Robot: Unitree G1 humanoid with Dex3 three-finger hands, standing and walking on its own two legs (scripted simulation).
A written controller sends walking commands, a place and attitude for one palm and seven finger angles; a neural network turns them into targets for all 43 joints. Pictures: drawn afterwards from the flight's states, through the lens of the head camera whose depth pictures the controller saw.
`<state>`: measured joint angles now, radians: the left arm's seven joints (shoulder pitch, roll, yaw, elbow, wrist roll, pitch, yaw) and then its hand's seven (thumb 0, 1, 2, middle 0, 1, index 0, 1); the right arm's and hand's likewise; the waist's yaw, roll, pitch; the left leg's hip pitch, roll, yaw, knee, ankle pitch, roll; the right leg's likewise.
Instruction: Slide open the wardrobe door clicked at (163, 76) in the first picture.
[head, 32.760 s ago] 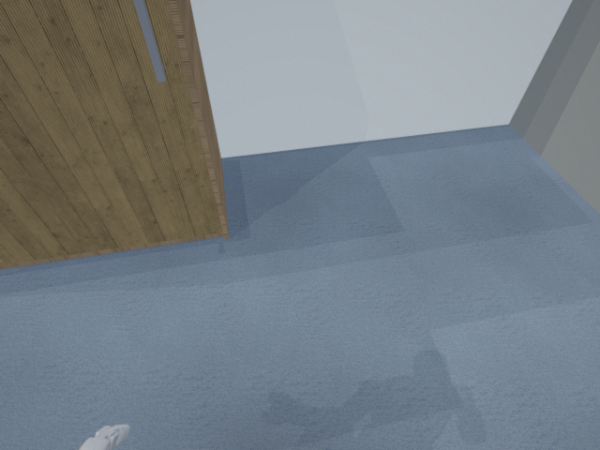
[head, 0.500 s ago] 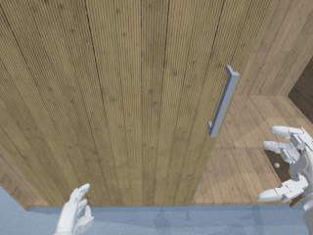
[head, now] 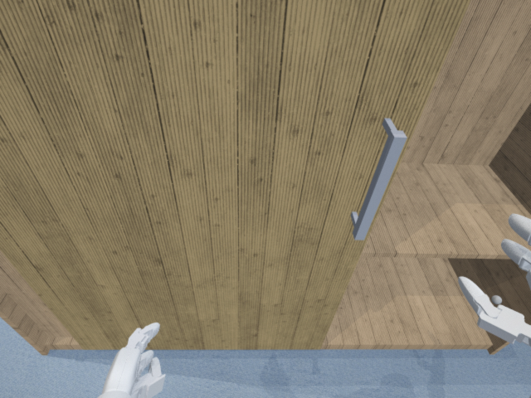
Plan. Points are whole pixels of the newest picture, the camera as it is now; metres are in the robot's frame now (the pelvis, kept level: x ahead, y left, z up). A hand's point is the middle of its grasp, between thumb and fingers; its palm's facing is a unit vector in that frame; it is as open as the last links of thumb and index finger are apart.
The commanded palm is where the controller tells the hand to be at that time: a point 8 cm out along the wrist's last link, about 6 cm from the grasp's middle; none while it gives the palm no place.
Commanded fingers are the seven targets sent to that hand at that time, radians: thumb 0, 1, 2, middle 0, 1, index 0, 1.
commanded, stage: draw the hand back to the body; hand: right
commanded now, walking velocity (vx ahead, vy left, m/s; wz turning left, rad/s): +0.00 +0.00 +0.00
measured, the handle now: (372, 184) +0.45 -0.20 +0.11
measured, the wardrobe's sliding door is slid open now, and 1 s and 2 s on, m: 0.68 0.68 0.68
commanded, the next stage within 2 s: step back with the hand held close in 0.52 s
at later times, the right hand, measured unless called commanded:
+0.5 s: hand (503, 306) +0.18 -0.26 +0.16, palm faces +0.47 +0.81 -0.35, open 7.4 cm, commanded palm +0.14 -0.29 +0.17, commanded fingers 0.00 -0.90 -0.90 0.20 0.30 0.20 0.30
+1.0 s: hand (527, 325) +0.16 -0.28 +0.16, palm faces +0.37 +0.81 -0.47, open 7.4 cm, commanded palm +0.11 -0.32 +0.17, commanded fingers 0.00 -0.90 -0.90 0.20 0.30 0.20 0.30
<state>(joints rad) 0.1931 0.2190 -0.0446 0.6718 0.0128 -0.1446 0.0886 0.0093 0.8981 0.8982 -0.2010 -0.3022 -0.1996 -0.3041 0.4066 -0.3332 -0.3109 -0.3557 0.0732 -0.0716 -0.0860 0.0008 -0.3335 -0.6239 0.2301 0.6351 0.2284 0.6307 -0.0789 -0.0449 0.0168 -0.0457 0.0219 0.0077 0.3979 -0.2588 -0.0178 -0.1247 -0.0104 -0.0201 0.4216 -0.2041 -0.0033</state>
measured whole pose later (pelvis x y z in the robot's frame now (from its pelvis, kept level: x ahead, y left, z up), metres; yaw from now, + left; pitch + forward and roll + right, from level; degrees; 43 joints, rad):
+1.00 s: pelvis -0.03 -0.02 +0.00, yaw +1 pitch -1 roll +1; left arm 0.18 0.23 0.00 0.55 -0.01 0.00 0.09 0.01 0.90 0.90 -0.20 -0.30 -0.20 -0.30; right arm 0.54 -0.42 -0.40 -0.47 0.06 -0.16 -0.09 0.02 -0.89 -0.90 0.22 0.31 0.21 0.30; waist -0.02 -0.02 0.01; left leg -0.19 0.02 -0.01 0.40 -0.19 -0.04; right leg -0.28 -0.01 -0.03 0.45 -0.15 -0.03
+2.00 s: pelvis -0.25 -0.04 -0.01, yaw -2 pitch -2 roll +1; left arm 0.25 0.18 -0.01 0.66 0.01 -0.17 0.08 0.01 0.90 0.90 -0.20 -0.30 -0.20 -0.30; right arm 0.43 -0.38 -0.42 -0.40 0.02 -0.18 -0.14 0.02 -0.89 -0.90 0.21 0.31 0.21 0.30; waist 0.01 0.06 -0.02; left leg -0.39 -0.03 -0.03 0.81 -0.40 -0.01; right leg -0.30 0.00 0.00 0.52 -0.21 -0.03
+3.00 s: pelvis -0.19 -0.05 -0.01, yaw +0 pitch +2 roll +0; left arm 0.15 0.21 -0.01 0.57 0.00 -0.11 0.07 0.01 0.90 0.90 -0.20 -0.30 -0.20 -0.30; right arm 0.56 -0.44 -0.42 -0.50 0.04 -0.22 -0.14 0.02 -0.89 -0.90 0.22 0.31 0.22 0.30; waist 0.01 0.02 0.01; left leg -0.19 -0.06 0.01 0.47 -0.31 0.05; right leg -0.25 -0.03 -0.05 0.51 -0.29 0.01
